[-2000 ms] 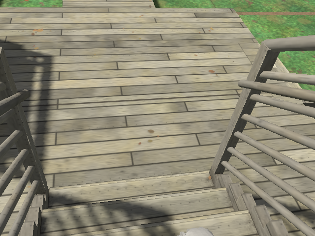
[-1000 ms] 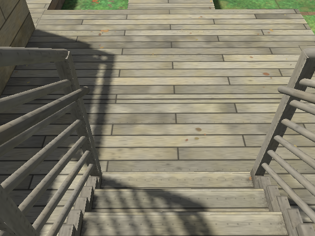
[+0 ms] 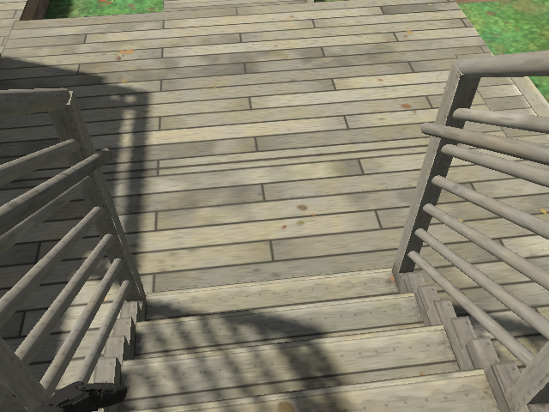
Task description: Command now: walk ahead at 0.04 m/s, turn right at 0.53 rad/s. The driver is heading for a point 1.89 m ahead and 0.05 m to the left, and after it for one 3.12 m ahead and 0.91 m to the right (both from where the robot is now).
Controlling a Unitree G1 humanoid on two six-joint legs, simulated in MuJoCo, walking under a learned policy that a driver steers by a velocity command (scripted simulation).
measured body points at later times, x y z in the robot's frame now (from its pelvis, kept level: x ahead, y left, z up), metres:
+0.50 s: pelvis +0.12 -0.05 -0.03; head +0.10 -0.08 +0.42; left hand +0.14 +0.23 -0.14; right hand +0.18 -0.34 -0.16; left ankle +0.32 +0.11 -0.67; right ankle +0.03 -0.10 -0.73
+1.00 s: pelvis +0.39 -0.04 -0.22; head +0.39 -0.03 +0.23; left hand +0.46 +0.21 -0.35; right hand +0.36 -0.28 -0.36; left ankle +0.30 +0.02 -0.91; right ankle +0.57 -0.19 -0.87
